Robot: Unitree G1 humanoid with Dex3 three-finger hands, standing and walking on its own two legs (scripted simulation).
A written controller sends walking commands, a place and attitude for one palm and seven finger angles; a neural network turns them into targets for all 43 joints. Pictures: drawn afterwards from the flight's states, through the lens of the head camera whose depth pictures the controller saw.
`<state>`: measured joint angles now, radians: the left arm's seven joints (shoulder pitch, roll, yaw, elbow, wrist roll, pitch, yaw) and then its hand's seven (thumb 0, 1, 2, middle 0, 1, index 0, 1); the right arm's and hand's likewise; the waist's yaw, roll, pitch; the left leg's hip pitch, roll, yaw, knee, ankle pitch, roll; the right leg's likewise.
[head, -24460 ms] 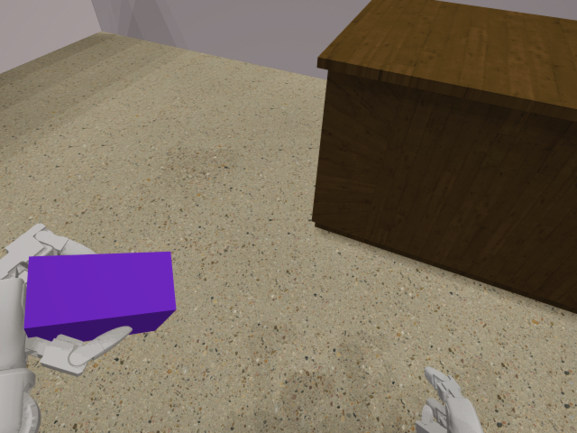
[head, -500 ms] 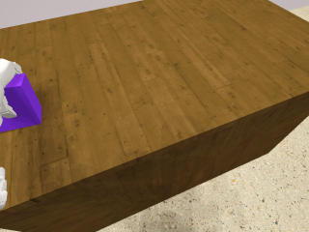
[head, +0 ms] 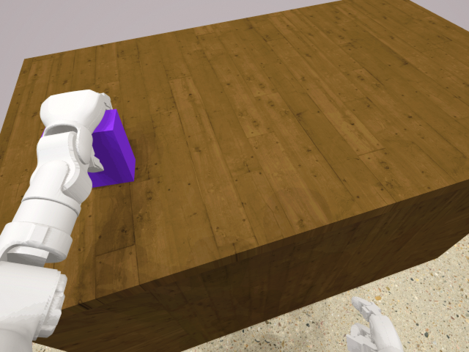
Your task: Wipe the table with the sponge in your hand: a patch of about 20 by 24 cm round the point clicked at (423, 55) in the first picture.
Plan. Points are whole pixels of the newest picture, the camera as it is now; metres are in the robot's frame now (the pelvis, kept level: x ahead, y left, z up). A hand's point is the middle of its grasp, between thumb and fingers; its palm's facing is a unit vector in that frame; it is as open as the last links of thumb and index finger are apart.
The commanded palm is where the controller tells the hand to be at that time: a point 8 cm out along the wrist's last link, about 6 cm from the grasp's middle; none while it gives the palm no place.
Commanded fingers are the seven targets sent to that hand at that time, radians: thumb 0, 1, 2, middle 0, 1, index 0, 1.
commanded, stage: slide across to the middle lane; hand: left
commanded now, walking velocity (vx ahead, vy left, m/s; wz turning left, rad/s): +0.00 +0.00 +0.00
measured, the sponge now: (98, 159) +0.40 +0.30 +0.10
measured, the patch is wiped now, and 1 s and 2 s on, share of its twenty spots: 0.20 0.65 0.75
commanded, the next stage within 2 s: wipe back along the middle lane in 0.08 s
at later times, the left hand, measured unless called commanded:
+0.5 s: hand (109, 146) +0.39 +0.26 +0.14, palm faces -0.01 -0.01 -1.00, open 10.1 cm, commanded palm +0.36 +0.25 +0.19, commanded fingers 0.00 0.10 1.30 -1.20 -1.60 -1.20 -1.60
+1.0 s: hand (108, 165) +0.35 +0.24 +0.14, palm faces +0.05 -0.03 -1.00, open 10.1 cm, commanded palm +0.30 +0.24 +0.17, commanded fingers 0.00 0.10 1.30 -1.20 -1.60 -1.20 -1.60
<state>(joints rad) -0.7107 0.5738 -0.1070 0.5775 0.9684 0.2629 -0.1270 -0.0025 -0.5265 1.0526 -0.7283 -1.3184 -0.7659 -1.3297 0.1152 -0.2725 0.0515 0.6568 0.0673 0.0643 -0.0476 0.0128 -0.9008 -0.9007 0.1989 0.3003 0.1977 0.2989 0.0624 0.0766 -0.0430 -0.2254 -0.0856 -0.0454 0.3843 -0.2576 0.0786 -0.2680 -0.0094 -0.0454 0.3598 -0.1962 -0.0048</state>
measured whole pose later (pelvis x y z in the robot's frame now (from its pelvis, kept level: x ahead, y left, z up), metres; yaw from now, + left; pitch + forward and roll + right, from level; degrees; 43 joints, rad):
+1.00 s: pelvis +0.00 -0.03 +0.00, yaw -2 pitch +3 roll +0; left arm -0.37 0.53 -0.09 0.20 0.93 0.43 -0.10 0.00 -0.50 1.05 -0.69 -1.34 -0.73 -1.36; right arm 0.08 -0.30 0.06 0.62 0.08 0.11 -0.04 0.02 -0.90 -0.90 0.20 0.30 0.20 0.30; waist 0.08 0.10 -0.06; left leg -0.17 -0.04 -0.03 0.43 -0.30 0.04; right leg -0.24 0.04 -0.03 0.43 -0.24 -0.04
